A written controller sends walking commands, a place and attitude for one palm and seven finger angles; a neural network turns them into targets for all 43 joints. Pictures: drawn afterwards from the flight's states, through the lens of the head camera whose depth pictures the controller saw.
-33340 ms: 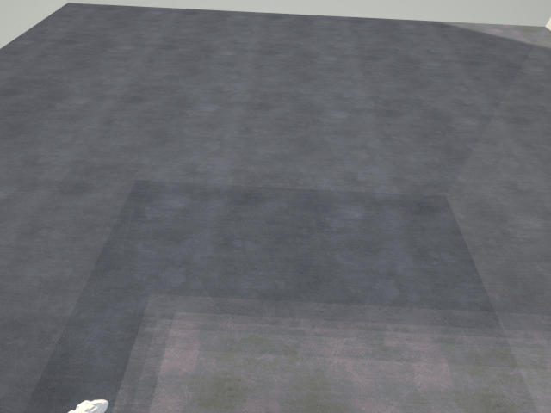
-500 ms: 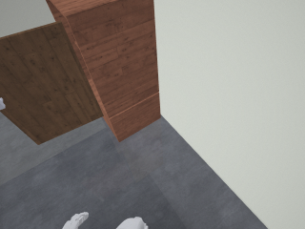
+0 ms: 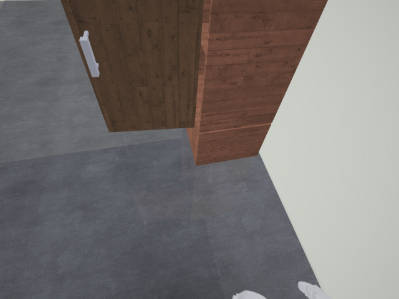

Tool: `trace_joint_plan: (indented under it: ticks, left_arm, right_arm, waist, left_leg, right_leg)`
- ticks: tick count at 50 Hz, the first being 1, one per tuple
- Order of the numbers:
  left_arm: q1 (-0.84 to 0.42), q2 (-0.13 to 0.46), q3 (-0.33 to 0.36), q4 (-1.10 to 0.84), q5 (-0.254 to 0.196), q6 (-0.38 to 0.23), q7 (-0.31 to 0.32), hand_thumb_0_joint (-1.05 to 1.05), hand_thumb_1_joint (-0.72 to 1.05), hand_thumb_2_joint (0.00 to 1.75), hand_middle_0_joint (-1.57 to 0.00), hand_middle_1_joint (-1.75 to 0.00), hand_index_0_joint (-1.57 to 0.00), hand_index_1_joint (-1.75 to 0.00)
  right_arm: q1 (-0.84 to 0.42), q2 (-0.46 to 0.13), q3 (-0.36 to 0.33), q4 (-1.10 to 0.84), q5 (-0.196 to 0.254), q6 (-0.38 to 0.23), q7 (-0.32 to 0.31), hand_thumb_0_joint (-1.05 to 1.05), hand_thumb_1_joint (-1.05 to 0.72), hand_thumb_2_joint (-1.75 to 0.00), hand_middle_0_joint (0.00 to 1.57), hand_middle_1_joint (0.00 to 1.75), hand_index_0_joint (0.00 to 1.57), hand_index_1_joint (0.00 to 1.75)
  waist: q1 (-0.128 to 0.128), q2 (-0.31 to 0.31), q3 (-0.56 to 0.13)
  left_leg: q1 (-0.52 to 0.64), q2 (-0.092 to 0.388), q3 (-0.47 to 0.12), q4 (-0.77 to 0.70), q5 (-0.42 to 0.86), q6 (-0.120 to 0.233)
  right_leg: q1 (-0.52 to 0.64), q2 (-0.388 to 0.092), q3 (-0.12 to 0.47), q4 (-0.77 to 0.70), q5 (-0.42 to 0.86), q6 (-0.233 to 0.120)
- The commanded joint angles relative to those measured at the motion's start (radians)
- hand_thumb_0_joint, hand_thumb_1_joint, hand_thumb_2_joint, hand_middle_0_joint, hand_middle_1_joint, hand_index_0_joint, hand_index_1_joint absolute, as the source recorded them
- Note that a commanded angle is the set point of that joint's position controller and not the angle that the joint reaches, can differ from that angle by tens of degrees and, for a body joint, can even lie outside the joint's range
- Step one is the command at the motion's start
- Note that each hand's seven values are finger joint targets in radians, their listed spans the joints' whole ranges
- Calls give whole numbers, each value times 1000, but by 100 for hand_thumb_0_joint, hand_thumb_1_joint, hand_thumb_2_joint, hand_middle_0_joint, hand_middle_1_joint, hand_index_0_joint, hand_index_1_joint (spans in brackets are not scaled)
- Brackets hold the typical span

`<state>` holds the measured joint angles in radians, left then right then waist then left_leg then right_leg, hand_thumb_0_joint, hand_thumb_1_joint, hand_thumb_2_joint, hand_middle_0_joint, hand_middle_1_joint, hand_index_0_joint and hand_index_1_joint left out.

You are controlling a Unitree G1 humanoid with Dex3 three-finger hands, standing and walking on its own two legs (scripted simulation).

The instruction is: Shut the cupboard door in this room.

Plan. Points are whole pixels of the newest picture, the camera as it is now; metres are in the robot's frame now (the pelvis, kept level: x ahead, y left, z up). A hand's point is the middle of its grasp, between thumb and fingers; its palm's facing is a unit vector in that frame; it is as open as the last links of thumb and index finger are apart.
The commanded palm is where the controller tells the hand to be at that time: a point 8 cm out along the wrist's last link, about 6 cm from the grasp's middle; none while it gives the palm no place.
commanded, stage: turn to face it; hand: left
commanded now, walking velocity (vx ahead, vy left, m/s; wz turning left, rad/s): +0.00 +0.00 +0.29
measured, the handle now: (90, 54) +0.77 +0.44 -0.01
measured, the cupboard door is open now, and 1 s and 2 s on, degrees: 85 85 85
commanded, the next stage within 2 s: take the last steps up to it in 0.26 s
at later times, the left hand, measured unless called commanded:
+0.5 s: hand out of the picture +0.03 +0.15 -0.14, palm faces +0.18 -0.95 -0.26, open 7.4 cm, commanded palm none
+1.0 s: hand out of the picture -0.04 +0.22 -0.17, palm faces +0.28 -0.95 -0.16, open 7.4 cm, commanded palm none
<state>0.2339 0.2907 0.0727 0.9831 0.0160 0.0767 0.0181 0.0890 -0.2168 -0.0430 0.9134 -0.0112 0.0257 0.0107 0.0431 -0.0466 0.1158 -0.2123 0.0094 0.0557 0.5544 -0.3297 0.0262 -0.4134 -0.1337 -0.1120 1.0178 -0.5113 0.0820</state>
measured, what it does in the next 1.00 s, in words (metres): steps on the spot: right foot, then left foot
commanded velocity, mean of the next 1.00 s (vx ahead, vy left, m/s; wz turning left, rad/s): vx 0.20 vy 0.03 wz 0.12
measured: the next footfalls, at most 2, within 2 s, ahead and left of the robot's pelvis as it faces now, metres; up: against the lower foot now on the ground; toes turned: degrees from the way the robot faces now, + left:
right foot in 0.32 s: +0.06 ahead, -0.13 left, +0.00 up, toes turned +0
left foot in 0.82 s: +0.01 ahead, +0.14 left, +0.00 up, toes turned +19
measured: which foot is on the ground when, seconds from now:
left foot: down 0.00-0.34, up 0.36-0.80, down 0.82-1.00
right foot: up 0.00-0.30, down 0.32-0.82, up 0.84-1.00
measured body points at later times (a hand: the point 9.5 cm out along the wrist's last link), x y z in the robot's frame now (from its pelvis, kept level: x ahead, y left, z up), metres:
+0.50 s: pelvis -0.01 -0.04 +0.01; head +0.01 -0.07 +0.46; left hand +0.02 +0.20 -0.12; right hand +0.06 -0.28 -0.16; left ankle -0.07 +0.10 -0.65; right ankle +0.02 -0.13 -0.73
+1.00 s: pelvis +0.04 +0.05 +0.01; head +0.04 +0.07 +0.46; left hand -0.05 +0.27 -0.15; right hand +0.11 -0.17 -0.13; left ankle -0.03 +0.13 -0.73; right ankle +0.08 -0.08 -0.66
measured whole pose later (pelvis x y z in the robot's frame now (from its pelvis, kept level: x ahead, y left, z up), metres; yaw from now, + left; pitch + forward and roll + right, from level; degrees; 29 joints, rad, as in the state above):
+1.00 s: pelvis +0.04 +0.05 +0.01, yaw +12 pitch -1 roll -1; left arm 0.35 0.19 0.06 1.12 0.03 0.01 -0.02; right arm 0.31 -0.16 -0.04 1.05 -0.01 -0.05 -0.01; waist 0.03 -0.03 0.02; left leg -0.07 0.01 0.13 0.37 -0.28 0.04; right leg -0.49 -0.11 -0.09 1.05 -0.29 0.02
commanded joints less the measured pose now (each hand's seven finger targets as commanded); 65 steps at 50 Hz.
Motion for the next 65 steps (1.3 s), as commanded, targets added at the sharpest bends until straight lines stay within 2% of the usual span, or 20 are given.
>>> trace_joint_plan:
  ticks: [1, 9, 14, 15, 16, 17, 19, 22, 33, 37, 39, 40, 41, 43, 46, 49, 56, 61, 64, 65]
  left_arm:
    - [-25, 53, 5, -84, -7, -40, -6, 0, 90, 90, -20, -30, -20, -30]
    - [-69, 19, -13, -96, -10, -47, -1, 0, 90, 90, -20, -30, -20, -30]
    - [28, 26, -13, -57, -12, -73, 5, 0, 90, 90, -20, -30, -20, -30]
    - [56, 62, -8, -49, -5, -83, 10, 0, 90, 90, -20, -30, -20, -30]
    - [67, 134, 4, -44, 8, -91, 17, 0, 90, 90, -20, -30, -20, -30]
    - [79, 160, 12, -57, 2, -94, 14, 0, 90, 90, -20, -30, -20, -30]
    - [2, 116, 11, -71, 1, -86, 18, 0, 90, 90, -20, -30, -20, -30]
    - [-32, 70, 7, -82, 1, -99, 8, 0, 90, 90, -20, -30, -20, -30]
    - [170, 70, 10, 41, 17, -128, -5, 0, 90, 90, -20, -30, -20, -30]
    - [143, 76, 14, 66, 16, -120, -6, 0, 90, 90, -20, -30, -20, -30]
    - [101, 60, 11, 69, 7, -111, -9, 0, 90, 90, -20, -30, -20, -30]
    - [89, 19, 1, 63, 4, -106, -14, 0, 90, 90, -20, -30, -20, -30]
    - [79, -51, -13, 34, 0, -103, -21, 0, 90, 90, -20, -30, -20, -30]
    - [-25, -49, -16, -13, 12, -99, -20, 0, 90, 90, -20, -30, -20, -30]
    - [36, -60, -12, 40, 15, -103, -38, 0, 90, 90, -20, -30, -20, -30]
    - [65, -68, -11, 54, 10, -97, -38, 0, 90, 90, -20, -30, -20, -30]
    - [-96, -78, -13, -16, 2, -94, -41, 0, 90, 90, -20, -30, -20, -30]
    - [-172, -89, -20, -54, -2, -108, -42, 0, 90, 90, -20, -30, -20, -30]
    - [105, -40, -3, 25, 4, -126, -31, 0, 90, 90, -20, -30, -20, -30]
    - [249, 27, 15, 67, 13, -141, -23, 0, 90, 90, -20, -30, -20, -30]
  right_arm:
    - [50, -187, -45, -33, -3, -16, -25, 0, -90, -90, 20, 30, 20, 30]
    - [88, -177, -50, -5, -10, -12, -25, 0, -90, -90, 20, 30, 20, 30]
    - [57, -153, -48, 11, -1, -12, -23, 0, -90, -90, 20, 30, 20, 30]
    - [70, -118, -43, 12, 5, -15, -19, 0, -90, -90, 20, 30, 20, 30]
    - [91, -58, -34, 0, 13, -16, -12, 0, -90, -90, 20, 30, 20, 30]
    - [67, -83, -40, -13, 8, 5, -17, 0, -90, -90, 20, 30, 20, 30]
    - [70, -92, -50, 17, -2, 26, -14, 0, -90, -90, 20, 30, 20, 30]
    - [138, -77, -49, 58, -13, 24, 6, 0, -90, -90, 20, 30, 20, 30]
    - [54, -30, -29, 43, -10, -12, 25, 0, -90, -90, 20, 30, 20, 30]
    - [119, -10, -18, 60, -8, -28, 22, 0, -90, -90, 20, 30, 20, 30]
    - [240, -21, -20, 103, -7, -43, 11, 0, -90, -90, 20, 30, 20, 30]
    - [318, -68, -29, 128, -7, -51, -2, 0, -90, -90, 20, 30, 20, 30]
    - [390, -149, -51, 142, -16, -54, -11, 0, -90, -90, 20, 30, 20, 30]
    - [403, -193, -58, 147, -15, -48, -21, 0, -90, -90, 20, 30, 20, 30]
    - [288, -67, -25, 125, -10, -74, -29, 0, -90, -90, 20, 30, 20, 30]
    - [312, -48, -14, 139, -1, -99, -34, 0, -90, -90, 20, 30, 20, 30]
    - [405, -21, -8, 194, -2, -116, -47, 0, -90, -90, 20, 30, 20, 30]
    - [425, -40, -18, 223, -10, -109, -51, 0, -90, -90, 20, 30, 20, 30]
    - [373, -72, -27, 220, -1, -103, -46, 0, -90, -90, 20, 30, 20, 30]
    - [375, -55, -26, 211, 8, -103, -36, 0, -90, -90, 20, 30, 20, 30]
  waist:
    - [-44, 199, -137]
    - [-62, 200, -122]
    - [-11, 186, -143]
    - [-5, 83, -161]
    - [-10, -138, -165]
    - [14, -232, -143]
    - [-10, -131, -61]
    - [-36, -94, -53]
    - [36, -128, -48]
    - [-2, -128, -59]
    - [-66, -50, -77]
    - [-104, 95, -91]
    - [-136, 329, -63]
    - [-139, 348, 25]
    - [-66, 176, 69]
    - [-40, 151, 25]
    - [-56, 151, 60]
    - [-64, 167, 37]
    - [65, 132, -106]
    - [120, 51, -199]
  left_leg:
    - [160, 228, -174, -192, 721, 121]
    - [114, 228, -256, -189, 635, 144]
    - [5, 168, -273, -103, 508, 78]
    - [-69, 111, -227, -22, 360, 26]
    - [-218, -15, -101, 130, 57, -36]
    - [-209, -42, -109, 304, -261, -49]
    - [-224, -11, -140, 524, -196, -44]
    - [-264, 24, -99, 592, -32, -64]
    - [-251, 60, 9, 211, -60, -66]
    - [-72, 32, 61, 17, -38, -47]
    - [180, 10, 106, -142, 42, -51]
    - [304, 79, 7, -199, -54, -32]
    - [330, 294, -309, -342, -302, 44]
    - [171, 410, -491, -476, -470, 135]
    - [107, 292, -236, -447, -140, 100]
    - [155, 249, -117, -424, 178, 95]
    - [231, 263, -59, -384, 512, 121]
    - [263, 259, -12, -297, 772, 107]
    - [199, 223, 34, 14, 936, 65]
    - [13, 165, 57, 269, 721, 31]
  right_leg:
    - [-112, 8, 70, 90, 91, 13]
    - [12, 56, 57, -203, 62, 8]
    - [254, 72, 37, -567, 299, -12]
    - [357, -5, 107, -655, 417, -32]
    - [437, -213, 310, -681, 573, -113]
    - [296, -334, 403, -747, 583, -222]
    - [173, -280, 369, -793, 333, -256]
    - [179, -189, 230, -823, 104, -175]
    - [301, -216, 200, -880, 8, -198]
    - [211, -186, 142, -835, 14, -187]
    - [53, -127, 60, -738, -55, -142]
    - [-64, -75, 19, -592, -53, -109]
    - [-229, 40, -79, -330, -50, -63]
    - [-319, 27, 27, -24, -18, -84]
    - [-278, -7, 55, 71, 195, -76]
    - [-271, 1, 52, 92, 286, -58]
    - [-342, -2, 30, -57, 339, -55]
    - [-163, 62, -22, -328, 301, -111]
    - [221, 132, -55, -455, 365, -150]
    - [489, 30, 65, -483, 439, -192]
